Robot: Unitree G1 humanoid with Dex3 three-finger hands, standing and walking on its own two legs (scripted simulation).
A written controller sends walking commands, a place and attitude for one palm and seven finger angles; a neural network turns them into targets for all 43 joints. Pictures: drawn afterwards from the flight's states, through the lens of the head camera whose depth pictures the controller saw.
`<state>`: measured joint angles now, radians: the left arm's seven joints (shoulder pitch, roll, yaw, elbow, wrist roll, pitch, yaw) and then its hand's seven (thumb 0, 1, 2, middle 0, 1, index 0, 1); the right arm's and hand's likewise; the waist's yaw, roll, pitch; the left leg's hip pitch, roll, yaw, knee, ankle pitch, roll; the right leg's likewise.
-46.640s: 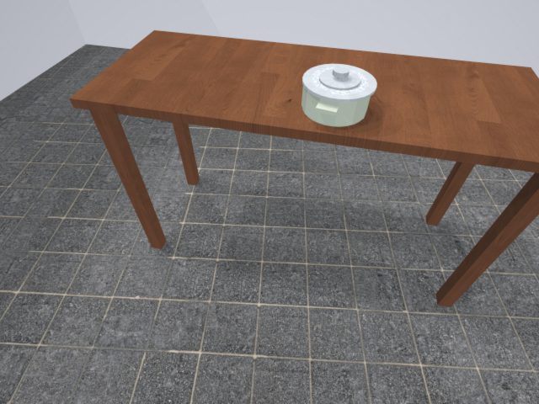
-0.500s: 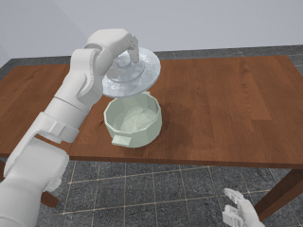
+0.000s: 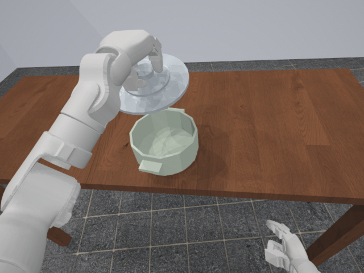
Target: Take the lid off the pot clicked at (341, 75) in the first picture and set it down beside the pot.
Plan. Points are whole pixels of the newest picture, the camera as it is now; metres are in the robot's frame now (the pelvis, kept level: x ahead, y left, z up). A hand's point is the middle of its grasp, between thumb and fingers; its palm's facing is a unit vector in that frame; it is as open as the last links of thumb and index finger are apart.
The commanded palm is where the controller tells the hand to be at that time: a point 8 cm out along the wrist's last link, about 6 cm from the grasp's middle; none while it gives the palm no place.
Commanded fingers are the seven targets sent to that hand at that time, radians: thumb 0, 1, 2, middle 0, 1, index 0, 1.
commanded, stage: move the lid sideways beside the pot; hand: left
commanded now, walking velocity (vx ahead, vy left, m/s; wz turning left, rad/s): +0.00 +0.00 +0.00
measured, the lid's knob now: (144, 71) +0.46 +0.10 +0.23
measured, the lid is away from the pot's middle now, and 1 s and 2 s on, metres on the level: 0.03 0.15 0.25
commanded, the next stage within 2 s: lower the lid onto the table in 1.92 s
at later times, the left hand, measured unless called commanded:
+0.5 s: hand (101, 78) +0.42 +0.17 +0.25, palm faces -0.11 -0.01 -0.99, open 7.1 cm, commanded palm +0.39 +0.18 +0.33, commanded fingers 0.00 0.66 1.04 -0.95 -0.98 -0.94 -0.94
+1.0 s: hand (78, 78) +0.42 +0.22 +0.25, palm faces -0.16 -0.01 -0.99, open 7.1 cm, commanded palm +0.40 +0.23 +0.33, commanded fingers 0.00 0.66 1.04 -0.95 -0.98 -0.94 -0.94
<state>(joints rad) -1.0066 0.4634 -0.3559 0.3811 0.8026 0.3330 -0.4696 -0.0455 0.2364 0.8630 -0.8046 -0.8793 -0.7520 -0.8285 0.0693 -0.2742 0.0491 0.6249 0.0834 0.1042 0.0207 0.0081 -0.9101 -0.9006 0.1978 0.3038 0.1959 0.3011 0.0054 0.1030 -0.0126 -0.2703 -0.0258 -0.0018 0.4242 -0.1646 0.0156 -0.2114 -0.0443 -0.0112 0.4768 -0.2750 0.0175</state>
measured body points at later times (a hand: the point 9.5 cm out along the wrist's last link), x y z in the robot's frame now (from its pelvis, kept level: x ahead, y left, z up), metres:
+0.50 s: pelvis -0.01 +0.00 +0.00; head +0.00 -0.04 +0.45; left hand +0.42 +0.17 +0.31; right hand +0.19 -0.23 -0.10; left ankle +0.04 +0.11 -0.74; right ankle -0.02 -0.13 -0.74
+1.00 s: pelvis -0.01 +0.01 +0.00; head +0.01 -0.03 +0.45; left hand +0.42 +0.22 +0.30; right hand +0.15 -0.24 -0.11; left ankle +0.04 +0.11 -0.74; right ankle -0.02 -0.13 -0.74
